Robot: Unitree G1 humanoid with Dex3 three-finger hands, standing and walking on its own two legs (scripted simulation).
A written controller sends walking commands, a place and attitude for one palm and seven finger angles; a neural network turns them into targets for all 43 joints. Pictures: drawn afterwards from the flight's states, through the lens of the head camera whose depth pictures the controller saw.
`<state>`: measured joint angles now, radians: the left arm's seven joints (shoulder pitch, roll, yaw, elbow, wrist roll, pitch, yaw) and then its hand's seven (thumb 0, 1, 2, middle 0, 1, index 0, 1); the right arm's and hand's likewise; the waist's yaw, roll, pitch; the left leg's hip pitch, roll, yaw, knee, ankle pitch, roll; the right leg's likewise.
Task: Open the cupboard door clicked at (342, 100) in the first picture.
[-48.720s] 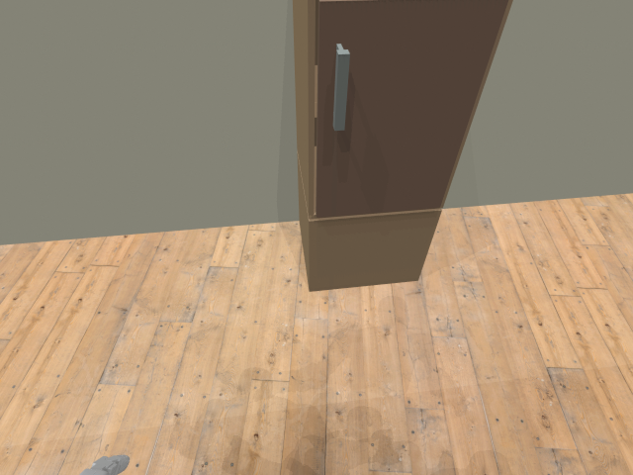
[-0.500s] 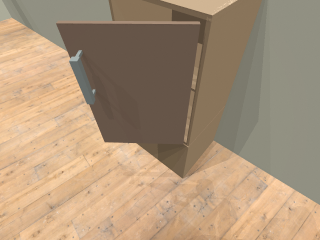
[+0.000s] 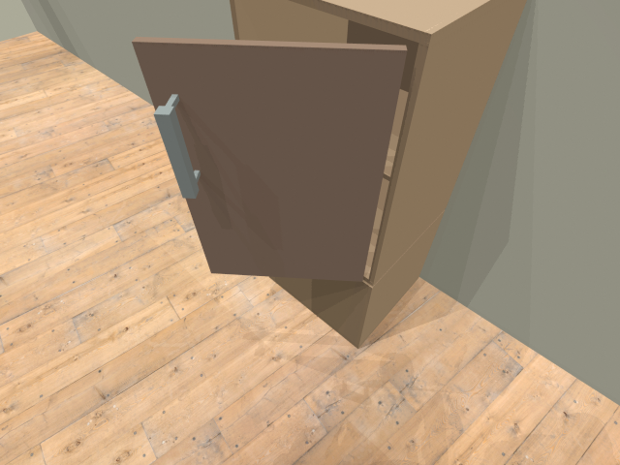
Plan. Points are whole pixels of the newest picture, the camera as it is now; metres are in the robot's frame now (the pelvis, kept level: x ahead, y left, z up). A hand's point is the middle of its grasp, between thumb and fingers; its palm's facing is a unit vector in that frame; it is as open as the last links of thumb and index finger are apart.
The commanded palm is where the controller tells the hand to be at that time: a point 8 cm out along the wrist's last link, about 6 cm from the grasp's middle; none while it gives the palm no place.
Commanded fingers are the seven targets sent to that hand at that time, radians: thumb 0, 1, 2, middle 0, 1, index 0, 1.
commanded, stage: shuffle to correct the standing spot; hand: left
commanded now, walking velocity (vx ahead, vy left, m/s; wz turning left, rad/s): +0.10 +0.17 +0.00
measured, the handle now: (182, 148) +0.58 +0.27 +0.08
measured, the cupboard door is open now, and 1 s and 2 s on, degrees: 38 38 38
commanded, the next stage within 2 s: come to a stop and stand still in 0.08 s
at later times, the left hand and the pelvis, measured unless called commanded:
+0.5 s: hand out of the picture +0.09 +0.23 -0.18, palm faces +0.03 -0.98 -0.21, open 7.3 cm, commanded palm none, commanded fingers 0.00 0.90 0.90 -0.20 -0.30 -0.20 -0.30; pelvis +0.05 +0.05 +0.00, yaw +0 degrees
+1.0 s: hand out of the picture +0.08 +0.18 -0.17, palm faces +0.06 -0.97 -0.22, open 7.2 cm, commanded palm none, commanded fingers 0.00 0.90 0.90 -0.20 -0.30 -0.20 -0.30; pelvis +0.05 -0.01 +0.00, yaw +1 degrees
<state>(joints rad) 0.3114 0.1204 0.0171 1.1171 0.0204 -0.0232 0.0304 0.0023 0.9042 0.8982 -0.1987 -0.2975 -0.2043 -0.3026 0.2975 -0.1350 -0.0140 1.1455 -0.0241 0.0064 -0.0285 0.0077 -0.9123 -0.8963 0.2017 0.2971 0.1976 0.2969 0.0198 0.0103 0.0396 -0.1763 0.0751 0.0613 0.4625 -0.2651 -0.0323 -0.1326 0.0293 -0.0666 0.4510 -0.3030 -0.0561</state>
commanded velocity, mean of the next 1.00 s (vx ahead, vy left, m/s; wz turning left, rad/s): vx -0.02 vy -0.02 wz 0.00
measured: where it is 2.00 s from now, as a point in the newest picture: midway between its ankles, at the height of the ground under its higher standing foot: outside the picture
